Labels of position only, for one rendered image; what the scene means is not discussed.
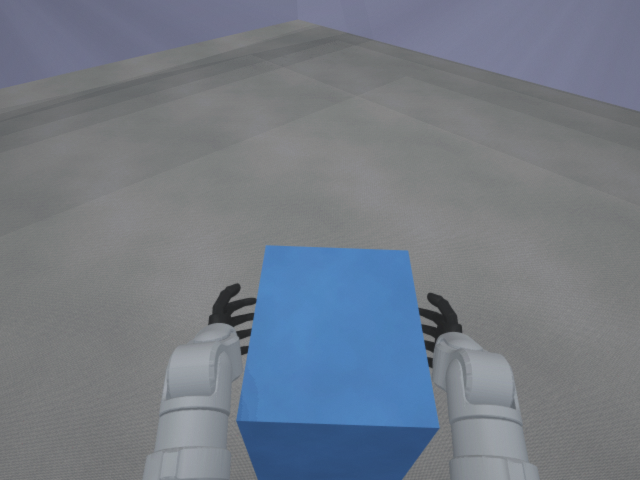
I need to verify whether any left robot forearm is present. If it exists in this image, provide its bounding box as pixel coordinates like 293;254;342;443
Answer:
142;323;243;480

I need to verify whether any right robot forearm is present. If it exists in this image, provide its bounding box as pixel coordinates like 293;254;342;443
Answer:
432;332;540;480

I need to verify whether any carton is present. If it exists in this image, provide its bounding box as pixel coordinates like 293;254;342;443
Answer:
236;245;440;480

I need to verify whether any robot left hand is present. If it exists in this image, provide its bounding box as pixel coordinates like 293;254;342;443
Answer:
208;283;257;355

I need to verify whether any robot right hand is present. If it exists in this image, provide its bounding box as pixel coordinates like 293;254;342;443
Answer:
418;293;462;369

